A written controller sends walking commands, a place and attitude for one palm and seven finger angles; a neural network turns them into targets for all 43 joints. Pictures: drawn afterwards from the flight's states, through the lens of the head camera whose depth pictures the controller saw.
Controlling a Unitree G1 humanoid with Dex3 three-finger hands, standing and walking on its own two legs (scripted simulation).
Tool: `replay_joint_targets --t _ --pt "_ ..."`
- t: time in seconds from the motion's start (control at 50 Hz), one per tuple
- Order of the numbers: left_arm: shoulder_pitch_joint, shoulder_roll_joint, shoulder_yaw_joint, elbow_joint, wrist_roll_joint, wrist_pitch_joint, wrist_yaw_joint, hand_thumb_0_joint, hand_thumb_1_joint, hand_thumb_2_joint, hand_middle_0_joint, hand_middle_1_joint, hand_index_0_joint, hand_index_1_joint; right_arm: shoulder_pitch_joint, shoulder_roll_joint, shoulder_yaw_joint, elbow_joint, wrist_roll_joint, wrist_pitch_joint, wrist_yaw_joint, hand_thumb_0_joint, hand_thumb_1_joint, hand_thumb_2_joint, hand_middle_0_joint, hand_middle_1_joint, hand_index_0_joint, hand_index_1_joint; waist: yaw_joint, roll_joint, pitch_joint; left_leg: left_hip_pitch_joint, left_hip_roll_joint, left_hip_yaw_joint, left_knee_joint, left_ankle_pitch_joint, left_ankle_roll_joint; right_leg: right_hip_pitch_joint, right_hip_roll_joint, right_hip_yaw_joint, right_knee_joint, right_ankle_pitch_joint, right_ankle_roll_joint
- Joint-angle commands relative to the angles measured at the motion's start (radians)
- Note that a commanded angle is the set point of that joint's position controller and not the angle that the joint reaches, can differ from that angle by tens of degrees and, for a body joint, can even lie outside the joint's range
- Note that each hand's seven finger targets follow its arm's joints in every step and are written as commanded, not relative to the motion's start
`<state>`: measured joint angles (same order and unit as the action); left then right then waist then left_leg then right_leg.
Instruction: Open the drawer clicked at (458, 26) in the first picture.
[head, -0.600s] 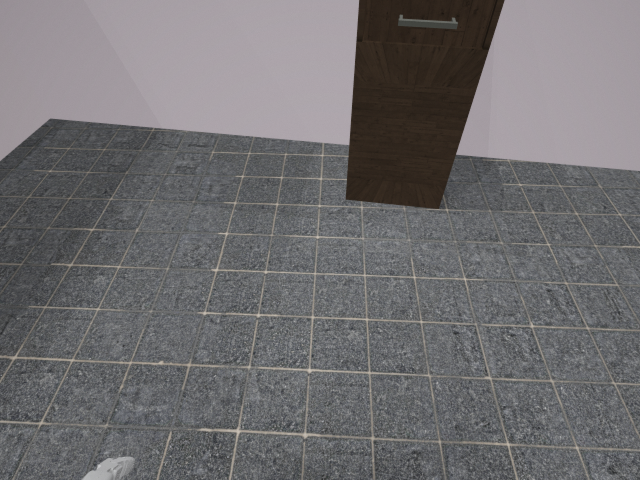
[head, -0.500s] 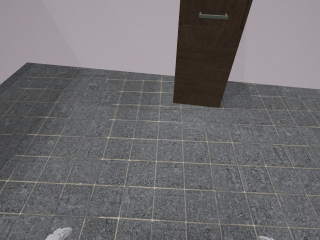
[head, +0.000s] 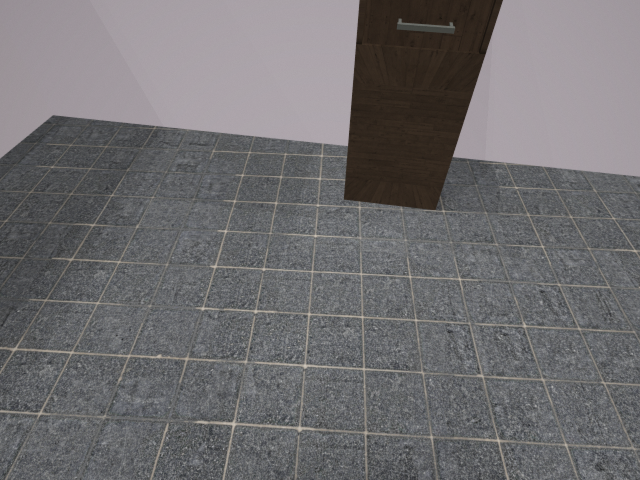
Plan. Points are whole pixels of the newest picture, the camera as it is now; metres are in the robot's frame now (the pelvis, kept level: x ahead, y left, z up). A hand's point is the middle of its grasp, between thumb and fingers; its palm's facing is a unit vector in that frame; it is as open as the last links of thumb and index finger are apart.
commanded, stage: stand and wait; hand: left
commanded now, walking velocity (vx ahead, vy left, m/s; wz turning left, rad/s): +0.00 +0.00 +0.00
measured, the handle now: (425, 25) +1.40 -0.26 +0.03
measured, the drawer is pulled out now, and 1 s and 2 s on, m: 0.00 0.00 0.00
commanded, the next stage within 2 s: look at it before walking up in 0.28 s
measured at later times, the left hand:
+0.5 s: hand out of the picture +0.07 +0.25 -0.15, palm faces -0.03 -0.94 -0.33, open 7.4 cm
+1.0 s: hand out of the picture +0.07 +0.25 -0.15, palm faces -0.03 -0.94 -0.33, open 7.4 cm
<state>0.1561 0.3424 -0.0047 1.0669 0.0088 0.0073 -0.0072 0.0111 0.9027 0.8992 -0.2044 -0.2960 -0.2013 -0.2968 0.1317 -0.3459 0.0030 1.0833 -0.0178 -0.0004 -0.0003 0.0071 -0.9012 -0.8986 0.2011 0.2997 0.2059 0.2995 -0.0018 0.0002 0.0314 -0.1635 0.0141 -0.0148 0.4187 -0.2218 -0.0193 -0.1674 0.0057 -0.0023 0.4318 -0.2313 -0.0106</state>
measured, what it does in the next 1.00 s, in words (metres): stands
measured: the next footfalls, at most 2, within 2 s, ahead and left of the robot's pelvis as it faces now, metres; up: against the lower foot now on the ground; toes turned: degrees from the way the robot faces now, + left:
left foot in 1.78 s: +0.34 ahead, +0.06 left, +0.00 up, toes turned -18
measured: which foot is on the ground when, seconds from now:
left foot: down 0.00-1.00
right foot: down 0.00-1.00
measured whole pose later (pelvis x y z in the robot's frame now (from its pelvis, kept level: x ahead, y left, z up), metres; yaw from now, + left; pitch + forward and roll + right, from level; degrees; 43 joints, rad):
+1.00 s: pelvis +0.00 +0.00 +0.00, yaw +0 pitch -2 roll +0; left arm 0.14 0.34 -0.01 1.09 0.01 0.00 -0.01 0.01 0.90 0.90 -0.20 -0.30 -0.20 -0.30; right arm 0.11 -0.34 0.01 1.11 -0.01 -0.01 0.00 0.01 -0.90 -0.90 0.20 0.30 0.21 0.30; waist 0.00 0.00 0.03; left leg -0.15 0.01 -0.01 0.37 -0.19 -0.01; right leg -0.15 0.00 0.01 0.38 -0.20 0.00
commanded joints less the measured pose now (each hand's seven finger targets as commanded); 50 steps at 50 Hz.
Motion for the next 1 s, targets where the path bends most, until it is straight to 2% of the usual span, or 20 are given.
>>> replay_joint_targets --t 0.0,0.1,0.24,0.56,0.64,0.94,0.96,0.98 --pt "-0.066 0.209 0.042 -0.067 -0.001 -0.032 0.018 0.0 0.9 0.9 -0.2 -0.3 -0.2 -0.3 -0.065 -0.193 -0.041 -0.062 0.006 -0.029 -0.013 0.0 -0.9 -0.9 0.2 0.3 0.2 0.3 0.003 -0.011 -0.054 0.007 0.092 -0.08 -0.068 0.101 0.045 -0.001 -0.127 0.118 -0.103 0.074 -0.028" --pt "-0.065 0.208 0.041 -0.055 0.0 -0.03 0.016 0.0 0.9 0.9 -0.2 -0.3 -0.2 -0.3 -0.056 -0.196 -0.037 -0.048 0.007 -0.029 -0.011 0.0 -0.9 -0.9 0.2 0.3 0.2 0.3 0.005 -0.01 -0.034 -0.013 0.091 -0.089 -0.087 0.058 0.046 -0.012 -0.124 0.122 -0.122 -0.004 -0.025" --pt "-0.064 0.205 0.04 -0.05 0.001 -0.03 0.016 0.0 0.9 0.9 -0.2 -0.3 -0.2 -0.3 -0.051 -0.197 -0.039 -0.037 0.007 -0.032 -0.01 0.0 -0.9 -0.9 0.2 0.3 0.2 0.3 0.006 -0.009 -0.039 -0.01 0.095 -0.096 -0.097 0.062 0.048 -0.012 -0.122 0.117 -0.119 0.003 -0.022" --pt "-0.06 0.204 0.038 -0.043 0.002 -0.033 0.017 0.0 0.9 0.9 -0.2 -0.3 -0.2 -0.3 -0.056 -0.198 -0.041 -0.032 0.008 -0.033 -0.01 0.0 -0.9 -0.9 0.2 0.3 0.2 0.3 0.002 -0.01 -0.052 0.017 0.1 -0.092 -0.097 0.105 0.046 -0.008 -0.124 0.116 -0.118 0.07 -0.021" --pt "-0.058 0.205 0.039 -0.042 0.002 -0.035 0.017 0.0 0.9 0.9 -0.2 -0.3 -0.2 -0.3 -0.057 -0.198 -0.04 -0.032 0.009 -0.035 -0.011 0.0 -0.9 -0.9 0.2 0.3 0.2 0.3 0.003 -0.006 -0.072 0.027 0.102 -0.091 -0.093 0.136 0.046 0.012 -0.125 0.114 -0.11 0.113 -0.021" --pt "-0.062 0.208 0.04 -0.043 0.003 -0.033 0.017 0.0 0.9 0.9 -0.2 -0.3 -0.2 -0.3 -0.067 -0.204 -0.039 -0.035 0.009 -0.034 -0.013 0.0 -0.9 -0.9 0.2 0.3 0.2 0.3 0.005 0.001 -0.06 0.046 0.107 -0.082 -0.099 0.152 0.044 0.012 -0.123 0.116 -0.115 0.147 -0.02" --pt "-0.062 0.201 0.041 -0.049 0.003 -0.027 0.016 0.0 0.9 0.9 -0.2 -0.3 -0.2 -0.3 -0.06 -0.195 -0.041 -0.037 0.009 -0.031 -0.015 0.0 -0.9 -0.9 0.2 0.3 0.2 0.3 0.002 0.003 -0.055 0.047 0.11 -0.069 -0.085 0.148 0.042 -0.003 -0.12 0.123 -0.106 0.163 -0.021" --pt "-0.045 0.166 0.038 -0.048 0.003 -0.018 0.017 0.0 0.9 0.9 -0.2 -0.3 -0.2 -0.3 -0.036 -0.153 -0.037 -0.036 0.008 -0.025 -0.017 0.0 -0.9 -0.9 0.2 0.3 0.2 0.3 0.0 -0.002 -0.061 0.051 0.111 -0.052 -0.059 0.155 0.035 -0.015 -0.119 0.127 -0.086 0.192 -0.019"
